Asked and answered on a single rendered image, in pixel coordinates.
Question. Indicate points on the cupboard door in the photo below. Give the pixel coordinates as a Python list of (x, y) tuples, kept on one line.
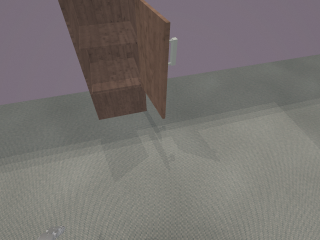
[(153, 37)]

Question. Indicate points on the handle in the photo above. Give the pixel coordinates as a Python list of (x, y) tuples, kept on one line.
[(173, 51)]

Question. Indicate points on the left robot hand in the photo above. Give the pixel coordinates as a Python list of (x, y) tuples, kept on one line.
[(52, 233)]

